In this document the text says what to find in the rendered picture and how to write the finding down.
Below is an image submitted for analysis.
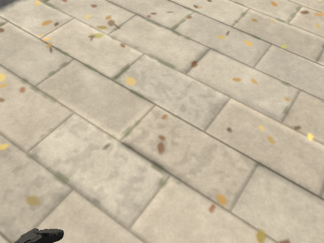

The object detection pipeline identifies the left robot hand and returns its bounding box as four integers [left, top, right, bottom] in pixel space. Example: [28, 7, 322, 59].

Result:
[14, 228, 64, 243]

